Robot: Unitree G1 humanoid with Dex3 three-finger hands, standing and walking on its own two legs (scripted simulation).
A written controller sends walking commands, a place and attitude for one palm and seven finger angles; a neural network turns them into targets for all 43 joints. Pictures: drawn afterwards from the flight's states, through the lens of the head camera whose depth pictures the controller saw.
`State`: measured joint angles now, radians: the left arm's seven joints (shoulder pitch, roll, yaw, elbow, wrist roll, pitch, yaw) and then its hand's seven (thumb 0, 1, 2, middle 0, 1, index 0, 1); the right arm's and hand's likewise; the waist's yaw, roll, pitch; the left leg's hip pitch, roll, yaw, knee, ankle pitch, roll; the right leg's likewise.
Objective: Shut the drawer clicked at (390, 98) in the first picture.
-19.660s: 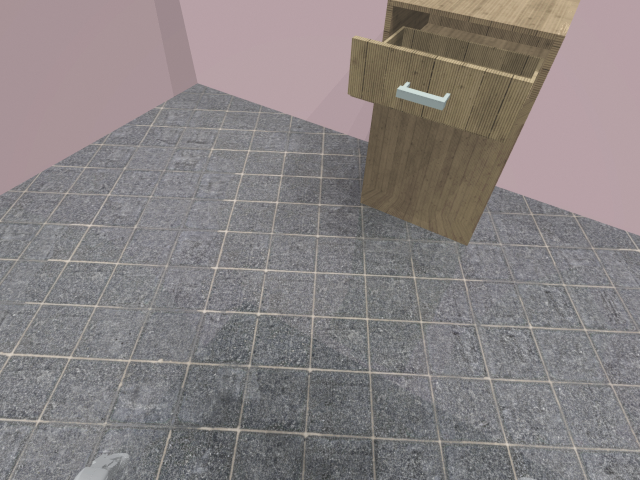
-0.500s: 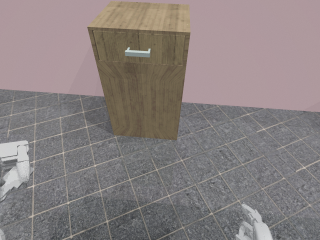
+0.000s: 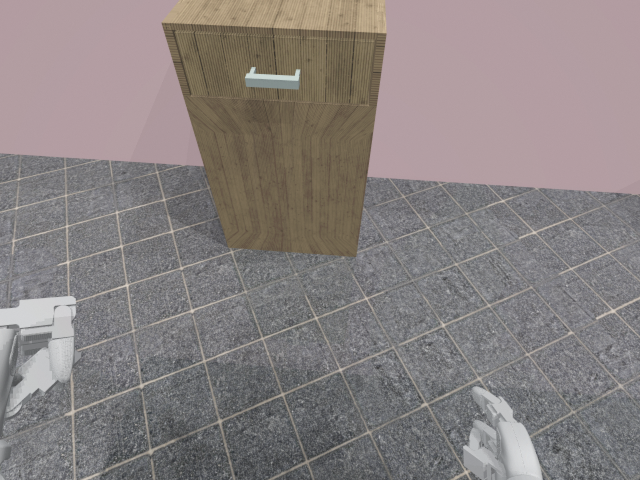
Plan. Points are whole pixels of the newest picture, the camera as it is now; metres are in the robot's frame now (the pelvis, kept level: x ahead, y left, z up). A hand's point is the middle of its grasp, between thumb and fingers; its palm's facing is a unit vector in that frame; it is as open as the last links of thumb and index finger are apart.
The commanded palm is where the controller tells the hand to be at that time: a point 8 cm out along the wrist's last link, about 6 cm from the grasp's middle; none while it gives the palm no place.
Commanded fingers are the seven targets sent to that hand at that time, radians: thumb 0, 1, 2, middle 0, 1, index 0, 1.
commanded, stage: let the arm hang, fingers relaxed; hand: left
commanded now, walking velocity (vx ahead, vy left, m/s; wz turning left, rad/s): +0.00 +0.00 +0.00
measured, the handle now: (274, 76) +0.97 +0.16 -0.01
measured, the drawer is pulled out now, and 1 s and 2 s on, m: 0.00 0.00 0.00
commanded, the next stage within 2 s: look to check the result in 1.08 s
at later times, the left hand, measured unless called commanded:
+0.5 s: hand out of the picture -0.05 +0.20 -0.17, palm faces +0.02 -0.97 -0.26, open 4.7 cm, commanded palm none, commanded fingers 0.00 0.90 0.90 -0.32 -0.43 -0.32 -0.43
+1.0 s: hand out of the picture -0.01 +0.17 -0.17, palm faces +0.03 -0.98 -0.21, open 7.3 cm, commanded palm none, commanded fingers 0.00 0.90 0.90 -0.20 -0.30 -0.20 -0.30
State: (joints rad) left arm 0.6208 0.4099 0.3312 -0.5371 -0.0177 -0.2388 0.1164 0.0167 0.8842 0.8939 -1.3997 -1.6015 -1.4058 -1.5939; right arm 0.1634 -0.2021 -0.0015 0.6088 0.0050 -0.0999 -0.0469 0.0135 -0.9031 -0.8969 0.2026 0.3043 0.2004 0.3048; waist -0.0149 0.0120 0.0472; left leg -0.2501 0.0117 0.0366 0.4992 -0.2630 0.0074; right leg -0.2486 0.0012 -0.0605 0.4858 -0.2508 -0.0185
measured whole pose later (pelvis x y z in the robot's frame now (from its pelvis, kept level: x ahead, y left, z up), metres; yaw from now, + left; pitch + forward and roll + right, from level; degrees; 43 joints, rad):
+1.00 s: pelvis -0.03 -0.01 +0.00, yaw +1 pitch -1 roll +0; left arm 0.22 0.15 0.02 1.13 0.01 0.00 0.03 0.01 0.92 0.89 -0.20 -0.31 -0.21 -0.30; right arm 0.30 -0.12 -0.01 1.12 -0.03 0.02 -0.03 0.00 -0.91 -0.90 0.20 0.30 0.20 0.30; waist -0.02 0.02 0.05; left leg -0.22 0.01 0.02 0.42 -0.19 0.00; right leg -0.22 0.01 -0.08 0.42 -0.19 -0.04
